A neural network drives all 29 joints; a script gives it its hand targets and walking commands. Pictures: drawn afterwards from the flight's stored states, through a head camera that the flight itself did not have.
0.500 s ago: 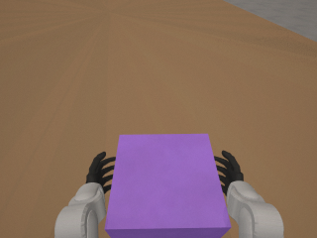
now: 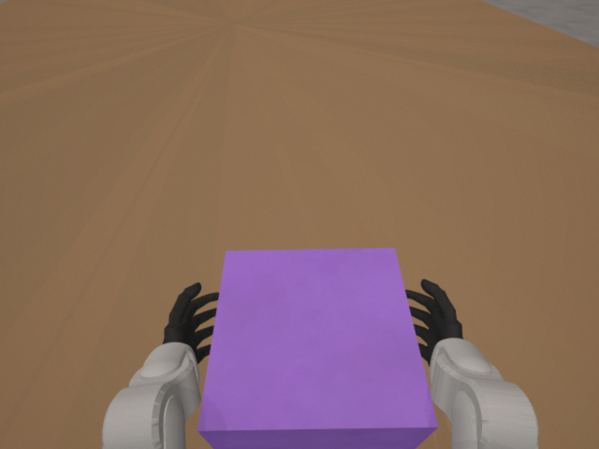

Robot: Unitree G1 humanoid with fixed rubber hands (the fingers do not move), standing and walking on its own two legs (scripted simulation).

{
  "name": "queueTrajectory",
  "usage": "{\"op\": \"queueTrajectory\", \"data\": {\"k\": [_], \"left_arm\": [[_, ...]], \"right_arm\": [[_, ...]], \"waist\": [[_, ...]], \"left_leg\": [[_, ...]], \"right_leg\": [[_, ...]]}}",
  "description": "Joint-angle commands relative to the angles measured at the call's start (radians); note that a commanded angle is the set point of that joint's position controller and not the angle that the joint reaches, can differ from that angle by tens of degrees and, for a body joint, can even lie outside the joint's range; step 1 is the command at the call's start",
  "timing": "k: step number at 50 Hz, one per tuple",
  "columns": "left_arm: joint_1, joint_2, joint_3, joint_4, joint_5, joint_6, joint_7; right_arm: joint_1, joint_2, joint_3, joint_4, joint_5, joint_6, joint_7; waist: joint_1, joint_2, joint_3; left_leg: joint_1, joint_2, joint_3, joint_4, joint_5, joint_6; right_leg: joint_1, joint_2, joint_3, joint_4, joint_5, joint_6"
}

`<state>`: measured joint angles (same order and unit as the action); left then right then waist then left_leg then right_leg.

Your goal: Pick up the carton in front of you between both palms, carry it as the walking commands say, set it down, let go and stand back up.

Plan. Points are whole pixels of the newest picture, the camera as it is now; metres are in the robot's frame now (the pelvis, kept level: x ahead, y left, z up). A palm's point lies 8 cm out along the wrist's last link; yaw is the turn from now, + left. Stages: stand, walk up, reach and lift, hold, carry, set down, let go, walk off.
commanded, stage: carry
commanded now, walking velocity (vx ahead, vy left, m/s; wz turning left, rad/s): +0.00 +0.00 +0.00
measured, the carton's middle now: (312, 368) +0.23 +0.00 +0.02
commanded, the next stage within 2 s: hold in 1.16 s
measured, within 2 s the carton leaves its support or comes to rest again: neither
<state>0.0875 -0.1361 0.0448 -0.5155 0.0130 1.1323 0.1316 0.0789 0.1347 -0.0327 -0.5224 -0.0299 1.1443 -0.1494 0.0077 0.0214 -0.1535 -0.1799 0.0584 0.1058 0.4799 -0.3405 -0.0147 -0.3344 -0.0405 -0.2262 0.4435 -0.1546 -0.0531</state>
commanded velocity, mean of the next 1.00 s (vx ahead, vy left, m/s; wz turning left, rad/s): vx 0.00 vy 0.00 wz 0.00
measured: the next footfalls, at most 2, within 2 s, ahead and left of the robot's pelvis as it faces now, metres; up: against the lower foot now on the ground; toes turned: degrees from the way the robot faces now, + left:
none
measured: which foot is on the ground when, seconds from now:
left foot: down 0.00-1.00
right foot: down 0.00-1.00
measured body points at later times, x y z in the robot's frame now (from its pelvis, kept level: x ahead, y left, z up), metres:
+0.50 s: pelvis +0.02 +0.02 -0.01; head -0.02 +0.02 +0.44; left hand +0.27 +0.17 +0.05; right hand +0.27 -0.13 +0.05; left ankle -0.06 +0.12 -0.74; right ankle +0.05 -0.09 -0.74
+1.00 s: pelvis -0.01 +0.02 +0.00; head -0.02 +0.02 +0.45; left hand +0.29 +0.17 +0.02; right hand +0.29 -0.13 +0.02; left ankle -0.06 +0.12 -0.74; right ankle +0.05 -0.09 -0.74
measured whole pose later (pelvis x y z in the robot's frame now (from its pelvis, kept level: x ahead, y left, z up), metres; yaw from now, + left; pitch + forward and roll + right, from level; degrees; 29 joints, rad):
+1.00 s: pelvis -0.01 +0.02 +0.00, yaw +0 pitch +1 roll +0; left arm -0.21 -0.14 0.18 0.18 0.22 0.67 0.02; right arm -0.21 0.14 -0.18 0.18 -0.22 0.67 -0.03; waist 0.00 0.01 -0.06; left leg -0.19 0.02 0.13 0.52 -0.36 0.02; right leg -0.36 -0.09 -0.20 0.51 -0.17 -0.02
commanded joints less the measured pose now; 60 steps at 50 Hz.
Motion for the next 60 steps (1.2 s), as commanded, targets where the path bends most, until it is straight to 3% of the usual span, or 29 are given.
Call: {"op": "queueTrajectory", "data": {"k": [1,4,8,14,23,30,39,45,51,58,59,60], "left_arm": [[-0.314,-0.591,-0.533,-0.083,-0.154,0.016,-0.011],[-0.300,-0.560,-0.503,-0.056,-0.135,0.035,0.011],[-0.342,-0.595,-0.509,-0.041,-0.139,0.036,0.004],[-0.404,-0.625,-0.546,0.011,-0.134,-0.003,-0.052],[-0.464,-0.585,-0.503,0.152,-0.095,-0.102,-0.129],[-0.535,-0.577,-0.430,0.308,-0.039,-0.209,-0.171],[-0.660,-0.659,-0.357,0.573,0.012,-0.404,-0.250],[-0.755,-0.782,-0.396,0.658,0.007,-0.512,-0.303],[-0.741,-0.878,-0.466,0.588,-0.035,-0.473,-0.323],[-0.708,-0.859,-0.426,0.605,-0.017,-0.430,-0.324],[-0.629,-0.889,-0.405,0.608,-0.013,-0.439,-0.327],[-0.634,-0.831,-0.381,0.600,0.018,-0.458,-0.314]], "right_arm": [[-0.293,0.594,0.518,-0.067,0.159,0.006,0.020],[-0.287,0.557,0.498,-0.051,0.157,0.024,0.008],[-0.333,0.589,0.506,-0.046,0.166,0.023,0.019],[-0.399,0.618,0.538,0.006,0.164,-0.014,0.076],[-0.456,0.584,0.485,0.170,0.108,-0.113,0.145],[-0.515,0.577,0.406,0.328,0.040,-0.221,0.183],[-0.654,0.661,0.349,0.577,0.011,-0.415,0.266],[-0.755,0.781,0.390,0.661,0.020,-0.523,0.317],[-0.739,0.884,0.465,0.594,0.058,-0.481,0.339],[-0.699,0.863,0.419,0.610,0.036,-0.439,0.340],[-0.593,0.877,0.419,0.570,0.049,-0.439,0.338],[-0.617,0.835,0.403,0.540,0.040,-0.455,0.328]], "waist": [[-0.003,0.009,-0.134],[-0.003,0.011,-0.133],[-0.004,0.007,-0.115],[-0.007,0.001,-0.132],[-0.007,-0.002,-0.116],[-0.007,-0.007,-0.097],[-0.007,-0.013,-0.118],[-0.007,-0.018,-0.150],[-0.008,-0.020,-0.196],[-0.008,-0.018,-0.172],[-0.023,0.093,-0.045],[-0.002,0.055,-0.112]], "left_leg": [[-0.038,0.113,-0.074,-0.039,0.436,0.020],[-0.029,0.111,-0.068,-0.014,0.525,0.018],[-0.028,0.109,-0.067,-0.008,0.529,0.020],[-0.016,0.103,-0.070,-0.002,0.507,0.029],[-0.026,0.100,-0.071,-0.039,0.388,0.038],[-0.047,0.096,-0.070,-0.069,0.298,0.044],[-0.055,0.089,-0.074,-0.078,0.220,0.050],[-0.044,0.085,-0.074,-0.066,0.216,0.052],[-0.024,0.086,-0.071,-0.035,0.270,0.053],[-0.036,0.087,-0.070,-0.036,0.283,0.052],[-0.085,-0.106,-0.229,-0.122,0.603,0.035],[-0.028,-0.085,-0.254,-0.126,0.591,0.037]], "right_leg": [[0.177,-0.142,0.139,0.048,0.380,0.017],[0.165,-0.135,0.128,0.079,0.399,0.019],[0.153,-0.131,0.126,0.088,0.371,0.022],[0.165,-0.125,0.126,0.094,0.341,0.024],[0.167,-0.128,0.127,0.065,0.244,0.029],[0.164,-0.130,0.131,0.039,0.183,0.032],[0.172,-0.130,0.134,0.025,0.148,0.033],[0.181,-0.133,0.137,0.025,0.162,0.031],[0.191,-0.140,0.138,0.039,0.213,0.031],[0.172,-0.139,0.136,0.043,0.216,0.034],[0.469,0.133,0.296,0.005,0.396,0.012],[0.507,0.116,0.310,-0.014,0.369,0.008]]}}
